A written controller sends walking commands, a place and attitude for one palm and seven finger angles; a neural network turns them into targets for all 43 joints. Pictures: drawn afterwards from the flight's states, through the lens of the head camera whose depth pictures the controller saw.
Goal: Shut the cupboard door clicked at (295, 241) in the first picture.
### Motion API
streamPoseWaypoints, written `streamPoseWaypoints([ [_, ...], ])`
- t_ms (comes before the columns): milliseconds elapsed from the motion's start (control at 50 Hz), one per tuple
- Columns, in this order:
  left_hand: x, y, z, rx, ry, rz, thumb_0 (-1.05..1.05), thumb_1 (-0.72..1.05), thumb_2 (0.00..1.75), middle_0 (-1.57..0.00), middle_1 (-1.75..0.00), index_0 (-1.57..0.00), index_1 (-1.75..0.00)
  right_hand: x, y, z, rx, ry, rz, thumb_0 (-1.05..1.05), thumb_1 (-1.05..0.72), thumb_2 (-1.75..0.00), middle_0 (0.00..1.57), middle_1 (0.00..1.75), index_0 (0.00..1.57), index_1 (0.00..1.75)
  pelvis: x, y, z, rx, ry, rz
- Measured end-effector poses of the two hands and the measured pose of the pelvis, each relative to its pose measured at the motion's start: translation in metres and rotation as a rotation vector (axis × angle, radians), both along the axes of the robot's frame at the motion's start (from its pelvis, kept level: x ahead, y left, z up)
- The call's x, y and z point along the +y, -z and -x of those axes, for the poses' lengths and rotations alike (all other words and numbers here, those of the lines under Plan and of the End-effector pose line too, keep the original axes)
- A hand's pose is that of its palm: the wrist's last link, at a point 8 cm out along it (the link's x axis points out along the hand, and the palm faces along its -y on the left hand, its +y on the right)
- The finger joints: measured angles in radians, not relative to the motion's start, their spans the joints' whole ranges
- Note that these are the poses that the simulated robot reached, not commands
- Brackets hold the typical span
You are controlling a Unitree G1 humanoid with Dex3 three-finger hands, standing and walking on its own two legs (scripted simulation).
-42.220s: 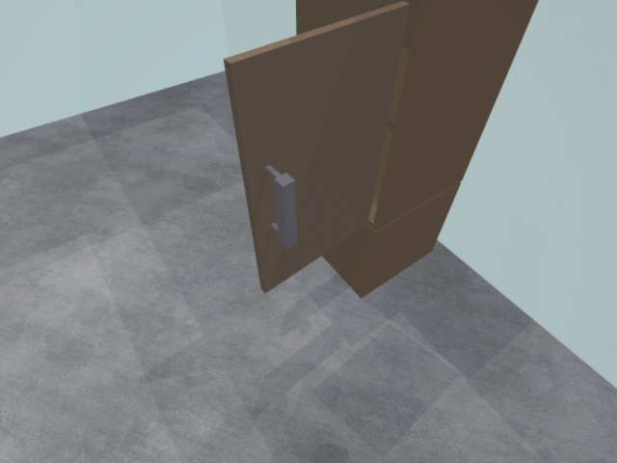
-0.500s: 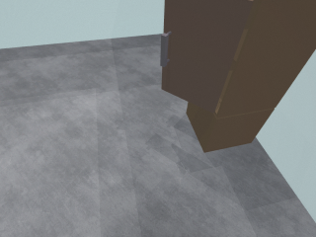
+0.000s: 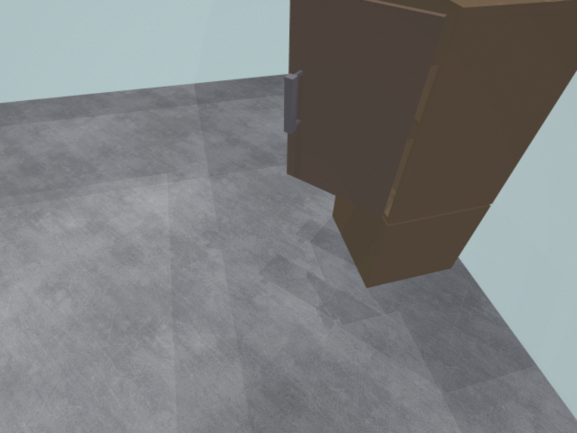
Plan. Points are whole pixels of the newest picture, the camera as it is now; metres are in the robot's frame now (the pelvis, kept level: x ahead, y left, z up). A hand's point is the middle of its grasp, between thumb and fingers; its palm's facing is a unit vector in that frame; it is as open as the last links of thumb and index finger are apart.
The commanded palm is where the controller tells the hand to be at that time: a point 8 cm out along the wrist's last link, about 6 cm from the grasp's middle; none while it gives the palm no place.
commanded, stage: look to check the result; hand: left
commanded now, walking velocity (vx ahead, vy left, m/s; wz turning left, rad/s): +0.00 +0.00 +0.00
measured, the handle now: (294, 102) +0.98 +0.03 -0.04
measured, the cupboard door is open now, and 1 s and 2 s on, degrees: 42 42 42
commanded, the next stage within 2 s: walk to a spot facing it in 0.60 s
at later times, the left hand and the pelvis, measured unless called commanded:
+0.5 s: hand out of the picture +0.04 +0.22 -0.16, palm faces +0.00 -0.96 -0.29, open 7.3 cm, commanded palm none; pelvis +0.01 -0.01 +0.00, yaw +0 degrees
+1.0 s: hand out of the picture +0.07 +0.22 -0.18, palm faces +0.10 -0.96 -0.27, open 7.3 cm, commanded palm none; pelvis +0.02 -0.01 -0.01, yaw +6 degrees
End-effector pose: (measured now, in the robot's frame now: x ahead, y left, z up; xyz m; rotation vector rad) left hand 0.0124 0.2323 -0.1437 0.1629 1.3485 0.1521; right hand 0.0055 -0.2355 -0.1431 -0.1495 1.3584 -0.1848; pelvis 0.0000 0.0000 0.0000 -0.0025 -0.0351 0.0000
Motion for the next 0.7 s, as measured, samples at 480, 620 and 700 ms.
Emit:
streamPoseWaypoints([
  [480,0.029,-0.014,-0.025,-0.015,0.015,-0.085,0.0,0.91,0.89,-0.2,-0.3,-0.2,-0.3,-0.038,-0.011,-0.047,-0.052,-0.047,0.06,0.01,-0.9,-0.9,0.2,0.3,0.2,0.29,-0.009,-0.003,-0.012,-0.005,-0.003,0.001],
  [620,0.034,-0.018,-0.041,-0.041,0.028,-0.097,0.0,0.91,0.89,-0.2,-0.3,-0.2,-0.3,-0.049,-0.017,-0.064,-0.076,-0.062,0.085,0.01,-0.9,-0.9,0.2,0.3,0.2,0.29,-0.01,-0.004,-0.017,-0.001,-0.004,0.0],
  [700,0.037,-0.02,-0.05,-0.054,0.034,-0.105,0.0,0.91,0.89,-0.2,-0.3,-0.2,-0.3,-0.054,-0.019,-0.072,-0.086,-0.069,0.096,0.01,-0.9,-0.9,0.2,0.3,0.2,0.29,-0.011,-0.005,-0.02,0.001,-0.004,-0.001],
])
